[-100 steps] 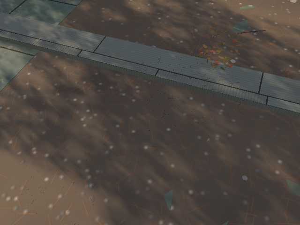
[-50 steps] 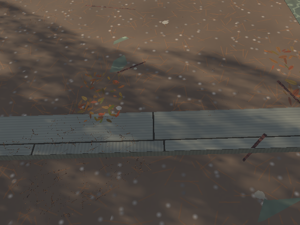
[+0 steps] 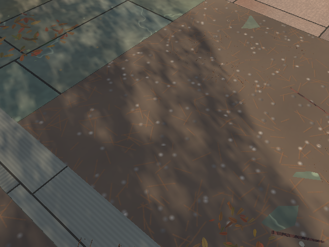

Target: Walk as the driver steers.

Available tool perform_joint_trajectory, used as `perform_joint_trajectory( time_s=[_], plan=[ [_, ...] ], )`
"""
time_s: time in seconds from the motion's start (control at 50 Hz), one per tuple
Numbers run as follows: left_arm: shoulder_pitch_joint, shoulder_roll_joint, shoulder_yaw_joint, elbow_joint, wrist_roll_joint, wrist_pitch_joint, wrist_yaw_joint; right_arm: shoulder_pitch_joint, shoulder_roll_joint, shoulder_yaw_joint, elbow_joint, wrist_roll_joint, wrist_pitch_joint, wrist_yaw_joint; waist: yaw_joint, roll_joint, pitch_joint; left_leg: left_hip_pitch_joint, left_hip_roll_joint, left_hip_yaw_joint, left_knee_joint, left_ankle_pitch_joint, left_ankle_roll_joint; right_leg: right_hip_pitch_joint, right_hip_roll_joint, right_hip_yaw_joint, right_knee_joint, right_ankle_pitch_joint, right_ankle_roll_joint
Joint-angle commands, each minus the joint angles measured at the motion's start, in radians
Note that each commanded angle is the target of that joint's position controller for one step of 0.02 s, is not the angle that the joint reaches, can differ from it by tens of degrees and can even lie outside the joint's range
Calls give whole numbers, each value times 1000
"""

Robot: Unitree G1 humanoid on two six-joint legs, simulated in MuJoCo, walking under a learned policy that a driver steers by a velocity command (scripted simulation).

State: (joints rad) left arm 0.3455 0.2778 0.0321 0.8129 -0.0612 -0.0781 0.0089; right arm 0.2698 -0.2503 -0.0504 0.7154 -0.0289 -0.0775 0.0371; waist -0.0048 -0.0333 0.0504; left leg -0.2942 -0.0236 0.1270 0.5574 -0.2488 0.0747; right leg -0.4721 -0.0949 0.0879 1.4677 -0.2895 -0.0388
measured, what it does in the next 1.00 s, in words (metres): climbs, turning right: right foot 0.04 m higher, then left foot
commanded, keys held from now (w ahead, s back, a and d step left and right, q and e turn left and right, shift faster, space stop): e+shift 1.00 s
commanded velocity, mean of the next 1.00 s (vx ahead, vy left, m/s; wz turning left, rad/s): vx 0.20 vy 0.00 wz -0.87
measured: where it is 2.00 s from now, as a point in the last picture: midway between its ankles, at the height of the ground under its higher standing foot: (251, 219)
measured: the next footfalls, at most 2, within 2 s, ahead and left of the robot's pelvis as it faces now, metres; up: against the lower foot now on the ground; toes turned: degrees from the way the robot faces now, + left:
right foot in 0.24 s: +0.39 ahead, -0.11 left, +0.04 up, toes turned -13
left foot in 0.72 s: +0.52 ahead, +0.04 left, +0.04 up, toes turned -48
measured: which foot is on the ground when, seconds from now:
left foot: down 0.00-0.26, up 0.28-0.70, down 0.72-1.00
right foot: up 0.00-0.22, down 0.24-0.70, up 0.72-1.00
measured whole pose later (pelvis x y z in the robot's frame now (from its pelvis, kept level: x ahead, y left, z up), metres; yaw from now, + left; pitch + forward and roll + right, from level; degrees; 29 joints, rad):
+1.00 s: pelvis +0.38 +0.04 +0.05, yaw -55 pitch +1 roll +1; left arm 0.21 0.34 0.08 0.56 -0.03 0.07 0.01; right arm 0.11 -0.25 -0.04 0.67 -0.03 0.02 -0.05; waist -0.01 -0.04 0.08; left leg -0.27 0.02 0.12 0.40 -0.15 0.03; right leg -0.57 -0.08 0.04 1.13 -0.35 0.12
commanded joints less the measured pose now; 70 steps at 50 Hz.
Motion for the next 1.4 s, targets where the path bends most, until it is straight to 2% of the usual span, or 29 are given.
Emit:
perform_joint_trajectory(
  time_s=[0.02,0.12,0.16,0.22,0.24,0.26,0.28,0.3,0.32,0.34,0.36,0.42,0.52,0.68,0.7,0.72,0.74,0.78,0.86,0.96,1.08,1.16,1.18,1.2,1.22,1.24,1.26,1.32,1.4],
  plan=[
    [65,3,15,-53,-3,46,-2,-19,3,-2,8,7,-27,10,52,108,14,55,310,-226,-311,284,86,-266,-71,10,211,-2,18],
    [-68,-2,5,-162,48,53,-13,-179,-76,-7,-6,-15,-21,-58,108,127,64,-125,144,144,-339,631,31,-127,-17,-138,-289,235,74],
    [-78,20,15,-158,56,43,-35,-133,-161,-25,-16,1,-20,-92,76,82,-30,-11,157,148,-253,820,17,22,56,-224,-517,341,56],
    [141,128,63,-140,59,70,-56,-174,-244,-48,-34,62,7,-93,184,171,-191,193,260,101,67,1208,14,230,137,-261,-616,215,-22],
    [295,206,101,-115,57,82,-48,-202,-212,-41,-46,80,10,-79,267,119,-250,112,239,86,321,1066,-13,455,164,-212,-749,282,-74],
    [233,248,111,-105,40,85,-31,-189,-96,-11,-53,67,7,-58,209,-126,-105,-55,48,60,646,92,-84,467,120,-42,-920,629,-127],
    [19,291,93,-201,98,61,-21,53,6,15,-77,23,-1,-31,-47,-432,-189,-323,-147,-122,1018,-401,-131,537,-87,518,-956,1010,-349],
    [-76,266,85,-290,122,42,-37,136,-126,-1,-60,16,-10,-15,-28,-275,-398,-303,-111,-330,1095,-338,-108,536,-197,766,-1144,558,-416],
    [-97,213,77,-307,94,30,-50,9,-186,-20,-75,37,-5,-14,-10,-88,-257,-351,-97,-300,1037,-276,-83,422,-163,724,-1186,260,-369],
    [-104,180,74,-294,46,27,-51,-80,-164,-18,-97,23,6,-29,-30,81,-143,-383,-53,-290,923,-223,-80,319,-106,635,-1191,92,-303],
    [-118,163,71,-293,31,26,-45,-118,-144,-12,-109,14,21,-41,-41,93,-125,-353,-28,-297,849,-191,-83,248,-74,572,-1184,81,-274],
    [-159,142,75,-312,46,53,-3,-187,-100,-7,-114,16,47,-50,-46,46,-105,-262,-11,-267,550,-157,-114,173,47,362,-1167,271,-202],
    [-122,189,98,-326,40,104,42,-247,-81,-5,-102,30,62,-60,-2,-20,-214,-233,-60,-276,336,-42,-165,248,50,372,-1098,378,-167],
    [-190,169,99,-361,36,133,25,-227,-138,-41,-79,38,24,-44,9,-164,-163,-18,-53,-291,-93,71,-124,219,94,510,-1013,171,-100],
    [-185,151,93,-361,30,134,21,-196,-150,-50,-66,36,21,-43,-1,-117,-170,75,1,-298,-214,170,-98,184,138,476,-937,33,-69],
    [-90,90,76,-347,38,138,16,-218,-202,-60,-83,22,30,-49,55,67,-220,211,216,-475,-230,182,-10,84,228,347,-734,-301,-28],
    [-84,124,83,-377,36,131,9,-246,-234,-61,-99,-15,45,-52,89,289,-166,165,357,-681,-282,240,120,-86,310,171,-518,-377,20],
    [-104,252,115,-340,36,120,2,-284,-139,-46,-128,-7,47,-66,62,198,-108,113,337,-594,-276,114,147,-157,166,107,-300,-216,85],
    [-103,177,88,-328,31,137,4,-245,-137,-31,-126,8,71,-102,21,126,-80,128,231,-336,-269,191,116,-213,100,-11,-157,-70,127],
    [-194,139,68,-361,31,132,7,-147,-179,-46,-98,-2,85,-98,-51,174,-123,285,292,-244,-285,241,164,-246,10,-58,-328,-64,165],
    [-191,106,56,-342,44,139,-7,-174,-217,-67,-82,15,86,-69,-36,180,-137,188,323,-106,-280,237,153,-10,10,-129,-595,-80,119],
    [-110,105,64,-303,49,149,-21,-181,-220,-68,-55,64,81,-48,30,180,-157,167,337,-70,-162,322,100,199,65,-163,-938,23,35],
    [-54,132,75,-276,50,149,-18,-134,-187,-60,-29,74,79,-44,43,141,-163,94,304,-29,-86,266,38,328,86,-144,-1059,117,-4],
    [-16,208,97,-266,46,146,-7,-95,-130,-43,-22,46,78,-35,28,-60,-164,-107,214,55,122,9,-56,499,-50,63,-1107,388,-65],
    [-10,290,106,-284,49,139,7,-136,-96,-23,-86,-2,72,-32,30,-305,-181,-422,78,67,359,-419,-135,577,-284,369,-1095,324,-253],
    [39,257,104,-280,67,109,-2,-221,-161,-48,-100,22,63,-36,127,-181,-218,-484,86,-104,514,-381,-123,510,-309,457,-1199,-110,-325],
    [18,224,88,-254,63,81,-6,-253,-180,-57,-109,56,55,-28,107,-158,-150,-537,112,-140,536,-268,-87,481,-261,431,-1272,-458,-268],
    [-82,160,53,-238,57,39,0,-184,-189,-69,-58,41,33,-18,31,-168,-47,-543,123,-149,510,-11,-83,410,-177,315,-1321,-395,-179],
    [-31,154,49,-214,60,3,1,-178,-150,-58,-36,44,8,-14,27,-114,-32,-537,110,-141,409,193,-102,422,-146,211,-1359,-237,-156]
  ],
)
